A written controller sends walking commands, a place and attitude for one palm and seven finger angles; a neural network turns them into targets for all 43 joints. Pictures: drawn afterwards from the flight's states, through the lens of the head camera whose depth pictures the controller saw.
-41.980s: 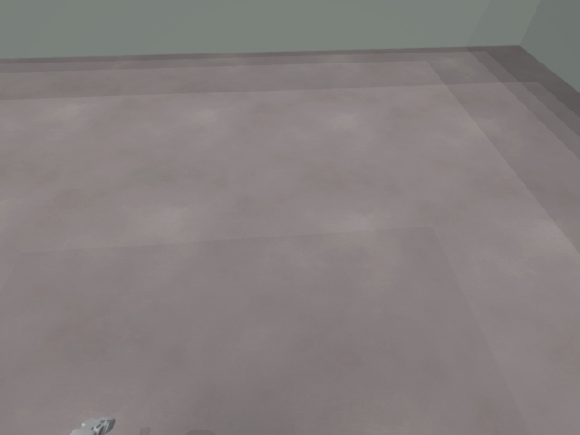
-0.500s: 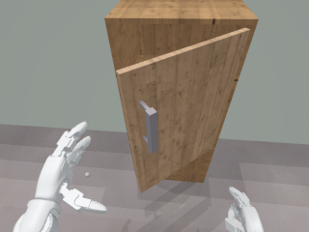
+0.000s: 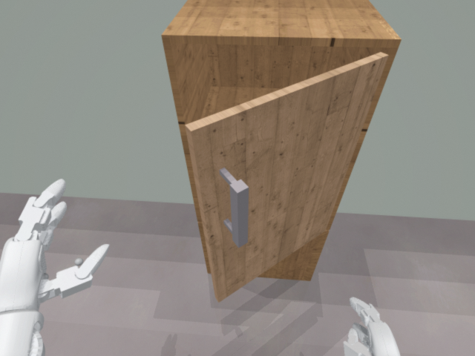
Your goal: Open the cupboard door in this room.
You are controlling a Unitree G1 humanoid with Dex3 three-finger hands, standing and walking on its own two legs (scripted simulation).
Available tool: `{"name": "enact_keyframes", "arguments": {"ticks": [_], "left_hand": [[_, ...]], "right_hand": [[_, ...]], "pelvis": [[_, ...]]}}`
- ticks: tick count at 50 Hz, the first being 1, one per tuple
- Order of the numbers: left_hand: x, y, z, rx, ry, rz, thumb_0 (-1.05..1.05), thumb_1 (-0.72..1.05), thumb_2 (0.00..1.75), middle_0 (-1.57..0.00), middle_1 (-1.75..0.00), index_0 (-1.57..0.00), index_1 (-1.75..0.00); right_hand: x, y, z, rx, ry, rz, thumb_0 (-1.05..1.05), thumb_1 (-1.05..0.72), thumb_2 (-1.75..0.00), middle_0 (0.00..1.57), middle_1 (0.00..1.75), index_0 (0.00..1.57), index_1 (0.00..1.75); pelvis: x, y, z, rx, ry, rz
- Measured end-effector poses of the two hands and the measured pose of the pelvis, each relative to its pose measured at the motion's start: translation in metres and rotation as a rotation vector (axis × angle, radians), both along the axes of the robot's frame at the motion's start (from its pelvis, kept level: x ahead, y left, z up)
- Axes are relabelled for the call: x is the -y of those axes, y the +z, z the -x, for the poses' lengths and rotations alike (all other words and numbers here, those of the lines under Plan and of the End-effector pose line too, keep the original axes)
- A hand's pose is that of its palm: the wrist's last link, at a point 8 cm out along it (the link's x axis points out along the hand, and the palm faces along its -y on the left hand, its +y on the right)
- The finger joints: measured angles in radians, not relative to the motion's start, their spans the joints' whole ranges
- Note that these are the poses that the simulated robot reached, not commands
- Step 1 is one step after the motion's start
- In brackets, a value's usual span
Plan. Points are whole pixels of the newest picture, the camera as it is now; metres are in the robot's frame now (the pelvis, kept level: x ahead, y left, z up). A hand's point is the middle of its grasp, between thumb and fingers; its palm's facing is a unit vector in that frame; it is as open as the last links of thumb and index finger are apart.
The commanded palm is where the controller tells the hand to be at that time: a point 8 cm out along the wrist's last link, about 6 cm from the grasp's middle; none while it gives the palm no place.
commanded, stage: draw the hand back to the body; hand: left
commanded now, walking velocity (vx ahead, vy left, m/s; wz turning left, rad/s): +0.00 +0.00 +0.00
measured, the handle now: (233, 209) +0.34 +0.05 +0.08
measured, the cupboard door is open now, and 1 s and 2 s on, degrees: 39 39 39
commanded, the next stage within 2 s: step back with the hand held close in 0.52 s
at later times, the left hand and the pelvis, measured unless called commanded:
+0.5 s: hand (67, 256) +0.19 +0.25 +0.14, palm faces +0.43 -0.81 -0.40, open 7.5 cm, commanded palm +0.14 +0.29 +0.16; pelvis +0.00 -0.01 +0.00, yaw +0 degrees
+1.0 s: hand (57, 271) +0.17 +0.25 +0.14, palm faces +0.32 -0.80 -0.51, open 7.5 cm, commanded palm +0.11 +0.30 +0.17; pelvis -0.03 +0.00 +0.00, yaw -2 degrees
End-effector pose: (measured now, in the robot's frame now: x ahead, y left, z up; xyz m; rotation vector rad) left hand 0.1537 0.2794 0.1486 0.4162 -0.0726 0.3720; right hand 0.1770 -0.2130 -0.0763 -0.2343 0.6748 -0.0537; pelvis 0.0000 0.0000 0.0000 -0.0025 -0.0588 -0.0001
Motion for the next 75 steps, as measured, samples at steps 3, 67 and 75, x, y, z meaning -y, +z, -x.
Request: {"name": "enact_keyframes", "arguments": {"ticks": [3,67,75], "left_hand": [[-0.008,0.004,-0.001,0.008,0.025,-0.015,0.01,0.45,0.71,-0.20,-0.30,-0.19,-0.30],[-0.050,0.023,0.105,0.129,0.008,-0.210,0.02,0.88,0.89,-0.22,-0.30,-0.21,-0.30],[-0.053,0.021,0.155,0.155,0.066,-0.168,0.02,0.88,0.89,-0.21,-0.30,-0.21,-0.30]], "right_hand": [[0.002,0.000,-0.002,-0.002,-0.006,0.003,0.02,-0.90,-0.90,0.20,0.30,0.20,0.30],[-0.007,-0.009,0.127,-0.059,-0.092,0.059,0.02,-0.90,-0.90,0.20,0.30,0.20,0.30],[-0.023,-0.018,0.147,-0.078,-0.026,0.040,0.02,-0.90,-0.90,0.20,0.30,0.20,0.30]], "pelvis": [[0.000,0.000,-0.001,0.001,-0.001,0.001],[-0.025,-0.016,0.104,-0.034,0.035,0.049],[-0.029,-0.017,0.134,-0.034,0.041,0.041]]}}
